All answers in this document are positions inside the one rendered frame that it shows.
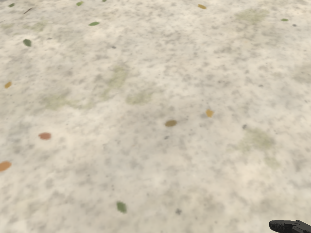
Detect right robot hand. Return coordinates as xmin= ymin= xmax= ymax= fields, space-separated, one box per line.
xmin=269 ymin=219 xmax=311 ymax=233

